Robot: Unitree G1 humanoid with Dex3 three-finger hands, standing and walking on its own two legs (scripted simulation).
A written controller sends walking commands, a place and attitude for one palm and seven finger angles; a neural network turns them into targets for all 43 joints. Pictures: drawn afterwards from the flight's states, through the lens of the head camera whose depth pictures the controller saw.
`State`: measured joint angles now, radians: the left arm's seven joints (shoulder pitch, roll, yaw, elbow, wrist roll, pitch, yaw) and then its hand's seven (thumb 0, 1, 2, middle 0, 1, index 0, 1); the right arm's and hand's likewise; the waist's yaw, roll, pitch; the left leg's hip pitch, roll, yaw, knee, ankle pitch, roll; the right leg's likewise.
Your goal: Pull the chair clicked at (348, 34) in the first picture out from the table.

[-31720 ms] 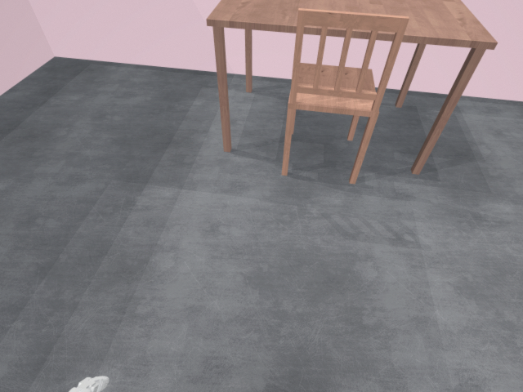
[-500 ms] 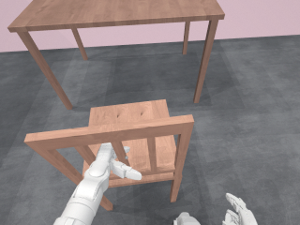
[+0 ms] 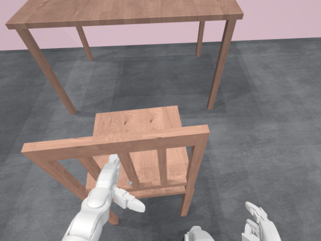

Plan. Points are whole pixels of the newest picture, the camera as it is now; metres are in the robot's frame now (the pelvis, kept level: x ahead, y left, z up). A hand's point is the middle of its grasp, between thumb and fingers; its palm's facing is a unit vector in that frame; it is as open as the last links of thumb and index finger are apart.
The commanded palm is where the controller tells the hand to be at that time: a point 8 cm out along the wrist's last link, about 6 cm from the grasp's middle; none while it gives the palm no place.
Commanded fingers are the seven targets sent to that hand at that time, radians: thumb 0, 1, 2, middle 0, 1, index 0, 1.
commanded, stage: draw the fingers out of the gap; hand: left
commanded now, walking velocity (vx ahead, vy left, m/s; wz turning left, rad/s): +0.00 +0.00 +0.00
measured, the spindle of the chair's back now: (130, 170) +0.32 +0.09 -0.06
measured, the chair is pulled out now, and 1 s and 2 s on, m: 0.65 0.65 0.65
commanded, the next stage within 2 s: draw the hand back to the body in 0.56 s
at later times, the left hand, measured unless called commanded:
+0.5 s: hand (121, 222) +0.18 +0.09 -0.02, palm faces -0.12 -0.99 -0.09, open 17.5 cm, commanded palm +0.17 +0.14 +0.00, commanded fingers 0.00 -0.55 0.20 0.00 0.00 0.00 0.00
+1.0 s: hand (99, 217) +0.18 +0.12 +0.05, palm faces +0.05 -1.00 -0.05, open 17.5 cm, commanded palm +0.13 +0.19 +0.06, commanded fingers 0.00 -0.55 0.20 0.00 0.00 0.00 0.00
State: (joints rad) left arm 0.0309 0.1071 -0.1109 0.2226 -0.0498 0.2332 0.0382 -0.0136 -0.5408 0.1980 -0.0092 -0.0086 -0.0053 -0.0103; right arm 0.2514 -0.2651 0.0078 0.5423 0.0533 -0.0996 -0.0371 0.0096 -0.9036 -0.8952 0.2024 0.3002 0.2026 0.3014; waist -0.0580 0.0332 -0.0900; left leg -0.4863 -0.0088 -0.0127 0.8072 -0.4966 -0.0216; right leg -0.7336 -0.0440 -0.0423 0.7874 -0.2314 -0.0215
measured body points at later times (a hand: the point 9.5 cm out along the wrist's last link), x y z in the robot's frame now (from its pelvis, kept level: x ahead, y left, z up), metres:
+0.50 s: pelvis +0.01 +0.01 -0.02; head +0.04 +0.00 +0.43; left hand +0.18 +0.15 -0.01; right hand +0.20 -0.21 -0.07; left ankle -0.06 +0.14 -0.70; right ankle +0.09 -0.11 -0.70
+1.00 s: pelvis -0.01 +0.01 -0.05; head +0.04 +0.00 +0.40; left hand +0.17 +0.18 +0.06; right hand +0.18 -0.21 -0.12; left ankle -0.06 +0.14 -0.70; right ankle +0.09 -0.11 -0.70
